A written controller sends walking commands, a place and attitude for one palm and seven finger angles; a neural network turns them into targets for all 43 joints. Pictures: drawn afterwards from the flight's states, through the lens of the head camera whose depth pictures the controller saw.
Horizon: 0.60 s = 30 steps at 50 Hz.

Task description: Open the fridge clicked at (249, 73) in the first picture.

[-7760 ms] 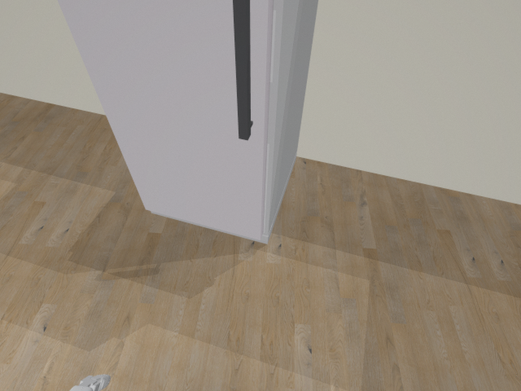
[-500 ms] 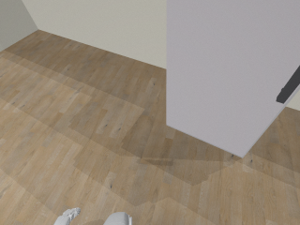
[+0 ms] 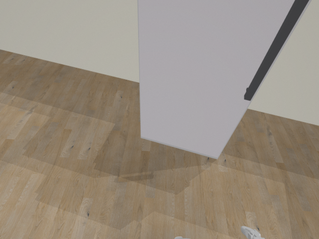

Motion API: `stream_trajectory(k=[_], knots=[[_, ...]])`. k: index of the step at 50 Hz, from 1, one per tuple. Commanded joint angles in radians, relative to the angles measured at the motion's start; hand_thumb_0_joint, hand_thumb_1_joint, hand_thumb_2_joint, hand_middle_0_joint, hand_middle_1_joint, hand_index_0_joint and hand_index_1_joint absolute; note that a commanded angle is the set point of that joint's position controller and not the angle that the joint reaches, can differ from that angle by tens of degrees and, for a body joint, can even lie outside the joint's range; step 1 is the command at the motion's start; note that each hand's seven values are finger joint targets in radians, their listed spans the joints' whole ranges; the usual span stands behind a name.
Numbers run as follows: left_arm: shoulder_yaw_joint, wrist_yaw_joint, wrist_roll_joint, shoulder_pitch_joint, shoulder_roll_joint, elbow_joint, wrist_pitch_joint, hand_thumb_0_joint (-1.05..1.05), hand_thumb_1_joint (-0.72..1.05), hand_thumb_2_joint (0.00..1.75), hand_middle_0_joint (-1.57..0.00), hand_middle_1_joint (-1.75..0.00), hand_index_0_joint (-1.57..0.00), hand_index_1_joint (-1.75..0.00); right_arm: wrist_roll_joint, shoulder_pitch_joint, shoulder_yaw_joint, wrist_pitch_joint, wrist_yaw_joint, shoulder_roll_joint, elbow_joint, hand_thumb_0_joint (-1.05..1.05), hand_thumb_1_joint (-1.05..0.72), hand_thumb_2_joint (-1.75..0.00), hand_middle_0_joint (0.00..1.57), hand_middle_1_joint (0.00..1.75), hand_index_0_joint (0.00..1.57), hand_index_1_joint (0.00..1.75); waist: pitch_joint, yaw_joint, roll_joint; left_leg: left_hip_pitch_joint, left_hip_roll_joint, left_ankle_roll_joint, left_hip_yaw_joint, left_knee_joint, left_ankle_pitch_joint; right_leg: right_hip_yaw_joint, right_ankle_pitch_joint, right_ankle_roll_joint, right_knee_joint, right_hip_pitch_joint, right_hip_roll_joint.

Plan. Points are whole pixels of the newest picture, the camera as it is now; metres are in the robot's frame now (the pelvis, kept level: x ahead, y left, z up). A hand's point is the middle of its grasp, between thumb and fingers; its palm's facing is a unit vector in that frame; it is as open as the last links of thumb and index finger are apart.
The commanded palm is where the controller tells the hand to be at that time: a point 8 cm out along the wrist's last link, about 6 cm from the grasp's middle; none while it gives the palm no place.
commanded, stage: turn to face it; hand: right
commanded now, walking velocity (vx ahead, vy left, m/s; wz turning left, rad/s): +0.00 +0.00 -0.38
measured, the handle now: (270, 52) +0.73 -0.32 +0.13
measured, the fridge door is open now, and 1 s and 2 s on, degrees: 0 0 0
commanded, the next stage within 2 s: take the last steps up to it in 0.22 s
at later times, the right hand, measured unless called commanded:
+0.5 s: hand out of the picture -0.07 -0.26 -0.17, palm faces +0.23 +0.95 -0.21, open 7.3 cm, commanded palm none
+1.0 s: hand out of the picture +0.09 -0.21 -0.15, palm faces +0.29 +0.93 -0.21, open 7.2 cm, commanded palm none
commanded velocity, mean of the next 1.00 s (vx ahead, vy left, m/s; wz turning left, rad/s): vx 0.21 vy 0.02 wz -0.12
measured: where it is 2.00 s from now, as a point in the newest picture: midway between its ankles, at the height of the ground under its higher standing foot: (174, 236)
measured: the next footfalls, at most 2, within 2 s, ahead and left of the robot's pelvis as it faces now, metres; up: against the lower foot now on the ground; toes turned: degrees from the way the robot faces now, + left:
right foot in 0.32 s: -0.02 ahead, -0.15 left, +0.00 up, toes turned -11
left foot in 0.88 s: +0.15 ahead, +0.06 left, +0.00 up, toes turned -7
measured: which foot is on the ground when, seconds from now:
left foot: down 0.00-0.34, up 0.36-0.86, down 0.88-1.00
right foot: up 0.00-0.30, down 0.32-0.88, up 0.90-1.00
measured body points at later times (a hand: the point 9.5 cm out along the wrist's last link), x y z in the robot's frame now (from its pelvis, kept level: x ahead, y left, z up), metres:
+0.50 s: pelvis -0.03 -0.06 +0.01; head -0.03 -0.09 +0.46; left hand +0.10 +0.16 -0.12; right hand -0.09 -0.31 -0.16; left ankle -0.02 +0.09 -0.66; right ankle -0.05 -0.14 -0.73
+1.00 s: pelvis +0.07 -0.02 +0.00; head +0.06 +0.00 +0.45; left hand +0.04 +0.21 -0.16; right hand +0.08 -0.26 -0.14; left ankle +0.11 +0.07 -0.73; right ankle -0.01 -0.13 -0.66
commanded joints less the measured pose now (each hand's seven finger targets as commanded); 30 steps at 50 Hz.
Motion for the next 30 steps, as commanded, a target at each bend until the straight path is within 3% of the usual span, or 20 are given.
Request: stream_trajectory(k=[1,2,3,7,11,13,14,15,16,17,18,20,21,22,25,30], knots=[[0.037,-0.01,0.013,-0.012,0.108,-0.075,-0.002,0.0,0.9,0.9,-0.2,-0.3,-0.2,-0.3,-0.007,-0.057,-0.044,-0.023,-0.008,-0.185,-0.079,0.0,-0.9,-0.9,0.2,0.3,0.2,0.3,0.044,-0.002,0.204,-0.105,0.324,0.137,-0.21,-0.295,-0.077,-0.078,-0.025,0.027,0.452,-0.107,-0.102],[0.032,-0.014,0.011,0.007,0.098,-0.067,-0.002,0.0,0.9,0.9,-0.2,-0.3,-0.2,-0.3,-0.009,-0.063,-0.038,-0.026,-0.008,-0.165,-0.075,0.0,-0.9,-0.9,0.2,0.3,0.2,0.3,0.049,0.01,0.195,-0.102,0.291,0.119,-0.151,-0.274,-0.013,-0.097,0.004,0.034,0.458,-0.103,-0.108],[0.026,-0.014,0.01,0.013,0.09,-0.061,-0.003,0.0,0.9,0.9,-0.2,-0.3,-0.2,-0.3,-0.012,-0.048,-0.037,-0.03,-0.007,-0.166,-0.068,0.0,-0.9,-0.9,0.2,0.3,0.2,0.3,0.044,0.004,0.225,-0.083,0.285,0.113,-0.107,-0.26,0.026,-0.117,0.019,0.041,0.452,-0.097,-0.116],[0.01,-0.011,0.002,-0.077,0.073,-0.07,-0.011,0.0,0.9,0.9,-0.2,-0.3,-0.2,-0.3,-0.02,0.088,-0.044,-0.031,-0.004,-0.189,-0.01,0.0,-0.9,-0.9,0.2,0.3,0.2,0.3,0.017,-0.064,0.246,0.034,0.3,0.131,-0.083,-0.213,0.174,-0.168,-0.057,0.055,0.241,-0.063,-0.122],[-0.009,-0.003,-0.009,-0.129,0.059,-0.069,-0.027,0.0,0.9,0.9,-0.2,-0.3,-0.2,-0.3,-0.027,0.171,-0.055,-0.026,0.001,-0.23,0.033,0.0,-0.9,-0.9,0.2,0.3,0.2,0.3,-0.041,-0.103,0.305,0.115,0.312,0.147,-0.07,-0.127,0.431,-0.22,-0.118,0.044,0.019,0.028,-0.104],[-0.015,0.004,-0.013,-0.086,0.056,-0.05,-0.037,0.0,0.9,0.9,-0.2,-0.3,-0.2,-0.3,-0.025,0.162,-0.056,-0.023,0.0,-0.234,0.047,0.0,-0.9,-0.9,0.2,0.3,0.2,0.3,-0.071,-0.076,0.316,0.118,0.306,0.121,-0.043,-0.065,0.511,-0.244,-0.06,0.038,-0.134,0.116,-0.091],[-0.017,0.006,-0.013,-0.043,0.063,-0.035,-0.043,0.0,0.9,0.9,-0.2,-0.3,-0.2,-0.3,-0.019,0.145,-0.056,-0.019,-0.001,-0.229,0.049,0.0,-0.9,-0.9,0.2,0.3,0.2,0.3,-0.093,-0.051,0.3,0.091,0.289,0.086,-0.015,-0.019,0.49,-0.245,0.043,0.032,-0.258,0.204,-0.091],[-0.012,0.006,-0.011,0.006,0.096,-0.018,-0.056,0.0,0.9,0.9,-0.2,-0.3,-0.2,-0.3,-0.006,0.135,-0.053,-0.013,-0.001,-0.206,0.046,0.0,-0.9,-0.9,0.2,0.3,0.2,0.3,-0.127,-0.022,0.201,0.019,0.254,0.035,0.035,0.08,0.397,-0.212,0.193,0.019,-0.403,0.338,-0.131],[0.004,0.009,-0.001,0.015,0.186,-0.018,-0.068,0.0,0.9,0.9,-0.2,-0.3,-0.2,-0.3,0.002,0.167,-0.04,-0.005,0.002,-0.137,0.03,0.0,-0.9,-0.9,0.2,0.3,0.2,0.3,-0.163,-0.023,-0.083,-0.194,0.146,-0.035,0.107,0.251,0.064,0.041,0.442,-0.055,-0.443,0.497,-0.356],[0.01,0.012,-0.002,0.03,0.242,-0.018,-0.061,0.0,0.9,0.9,-0.2,-0.3,-0.2,-0.3,-0.002,0.135,-0.017,-0.006,0.006,-0.091,0.016,0.0,-0.9,-0.9,0.2,0.3,0.2,0.3,-0.141,-0.01,-0.227,-0.273,0.107,-0.06,0.087,0.366,-0.324,0.145,0.62,-0.141,-0.438,0.454,-0.5],[0.005,0.024,0.005,0.036,0.211,0.003,-0.064,0.0,0.9,0.9,-0.2,-0.3,-0.2,-0.3,-0.007,0.085,-0.018,0.007,-0.001,-0.109,0.035,0.0,-0.9,-0.9,0.2,0.3,0.2,0.3,-0.13,0.017,-0.225,-0.247,0.109,-0.053,0.025,0.45,-0.326,0.15,0.446,-0.163,-0.48,0.371,-0.483],[-0.016,0.037,0.01,-0.011,0.159,0.006,-0.069,0.0,0.9,0.9,-0.2,-0.3,-0.2,-0.3,-0.013,0.041,-0.025,0.004,0.019,-0.114,0.066,0.0,-0.9,-0.9,0.2,0.3,0.2,0.3,0.018,-0.002,-0.179,-0.306,0.106,-0.039,0.013,0.552,-0.213,0.131,0.195,-0.171,-0.541,0.272,-0.418],[-0.025,0.039,0.009,-0.032,0.138,0.004,-0.077,0.0,0.9,0.9,-0.2,-0.3,-0.2,-0.3,-0.016,0.074,-0.022,-0.002,0.029,-0.105,0.091,0.0,-0.9,-0.9,0.2,0.3,0.2,0.3,0.032,-0.022,-0.142,-0.318,0.105,-0.038,0.024,0.565,-0.162,0.097,0.147,-0.165,-0.553,0.287,-0.392],[-0.028,0.04,0.004,-0.023,0.128,0.01,-0.086,0.0,0.9,0.9,-0.2,-0.3,-0.2,-0.3,-0.018,0.096,-0.018,-0.009,0.038,-0.102,0.113,0.0,-0.9,-0.9,0.2,0.3,0.2,0.3,0.023,-0.024,-0.105,-0.319,0.107,-0.039,0.032,0.561,-0.129,0.079,0.128,-0.163,-0.56,0.307,-0.378],[-0.029,0.043,-0.001,0.035,0.109,0.04,-0.103,0.0,0.9,0.9,-0.2,-0.3,-0.2,-0.3,-0.019,0.106,-0.007,-0.019,0.043,-0.082,0.137,0.0,-0.9,-0.9,0.2,0.3,0.2,0.3,0.009,-0.019,-0.089,-0.34,0.1,-0.048,0.04,0.514,-0.085,0.056,0.176,-0.174,-0.573,0.382,-0.363],[-0.022,0.047,0.001,0.116,0.091,0.077,-0.115,0.0,0.9,0.9,-0.2,-0.3,-0.2,-0.3,-0.02,0.051,-0.006,-0.027,0.046,-0.061,0.13,0.0,-0.9,-0.9,0.2,0.3,0.2,0.3,0.038,0.0,-0.057,-0.364,0.102,-0.048,0.034,0.417,-0.068,0.092,0.156,-0.2,-0.597,0.405,-0.385]])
